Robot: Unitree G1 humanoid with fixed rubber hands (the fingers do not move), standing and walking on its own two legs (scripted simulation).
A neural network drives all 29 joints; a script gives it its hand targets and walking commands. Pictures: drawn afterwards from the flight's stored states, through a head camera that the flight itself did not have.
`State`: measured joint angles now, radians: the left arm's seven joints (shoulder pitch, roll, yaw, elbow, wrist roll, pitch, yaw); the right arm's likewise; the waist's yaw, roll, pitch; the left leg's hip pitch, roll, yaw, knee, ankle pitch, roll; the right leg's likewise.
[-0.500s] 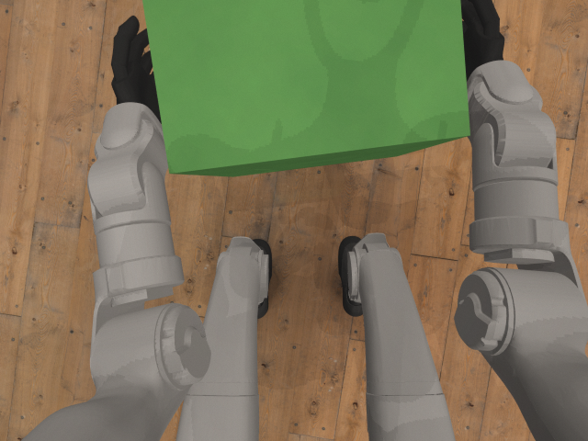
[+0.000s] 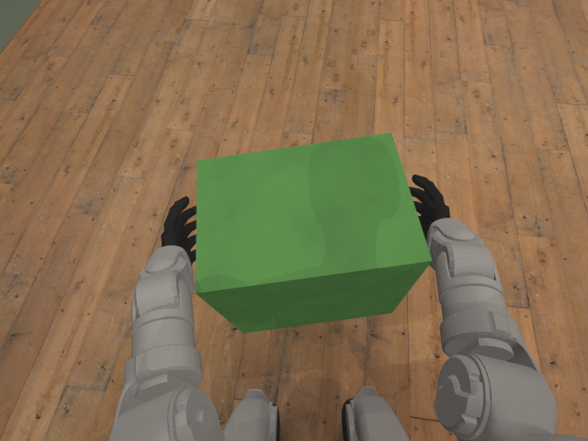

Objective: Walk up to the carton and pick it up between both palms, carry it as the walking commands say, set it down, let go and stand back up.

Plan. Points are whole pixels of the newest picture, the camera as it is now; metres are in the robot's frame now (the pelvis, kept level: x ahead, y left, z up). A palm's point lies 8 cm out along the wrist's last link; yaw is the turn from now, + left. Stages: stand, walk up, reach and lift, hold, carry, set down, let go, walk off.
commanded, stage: reach and lift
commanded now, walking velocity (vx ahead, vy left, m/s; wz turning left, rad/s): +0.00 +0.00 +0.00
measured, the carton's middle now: (307, 246) +0.41 +0.01 -0.08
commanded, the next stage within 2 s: none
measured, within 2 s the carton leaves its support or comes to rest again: neither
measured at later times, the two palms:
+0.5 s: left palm (157, 256) +0.36 +0.19 +0.03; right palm (445, 231) +0.39 -0.17 +0.03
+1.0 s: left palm (130, 258) +0.33 +0.19 +0.10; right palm (470, 223) +0.36 -0.17 +0.09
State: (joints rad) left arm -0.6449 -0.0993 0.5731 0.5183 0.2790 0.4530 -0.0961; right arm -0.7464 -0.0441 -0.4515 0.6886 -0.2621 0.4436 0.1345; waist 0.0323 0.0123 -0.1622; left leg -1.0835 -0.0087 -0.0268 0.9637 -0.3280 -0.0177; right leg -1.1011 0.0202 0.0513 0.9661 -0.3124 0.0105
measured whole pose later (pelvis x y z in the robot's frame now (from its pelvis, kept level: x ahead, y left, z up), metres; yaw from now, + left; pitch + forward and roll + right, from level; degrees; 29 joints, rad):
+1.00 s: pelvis +0.05 +0.00 +0.08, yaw +0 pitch +2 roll +0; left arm -0.22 -0.13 0.35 0.22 0.22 0.60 -0.08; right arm -0.31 0.02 -0.30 0.35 -0.20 0.57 0.15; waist 0.05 0.02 -0.02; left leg -0.24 0.00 -0.04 0.40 -0.19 -0.02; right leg -0.26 0.01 0.04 0.40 -0.18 0.00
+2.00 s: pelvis +0.06 +0.01 +0.09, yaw +0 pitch -5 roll +0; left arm -0.14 -0.12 0.27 0.06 0.19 0.74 -0.08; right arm -0.18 0.04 -0.25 0.14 -0.17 0.72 0.12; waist 0.00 0.01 0.04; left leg -0.02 0.00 -0.03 0.27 -0.16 0.00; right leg -0.04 0.00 0.06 0.28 -0.15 0.01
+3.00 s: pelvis +0.04 +0.01 +0.07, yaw +1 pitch -3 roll +0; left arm -0.17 -0.09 0.25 0.06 0.16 0.77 -0.08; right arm -0.16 0.06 -0.26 0.07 -0.15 0.75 0.09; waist 0.00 0.01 -0.03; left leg -0.21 -0.01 -0.04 0.49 -0.23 -0.01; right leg -0.21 0.01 0.04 0.47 -0.21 0.02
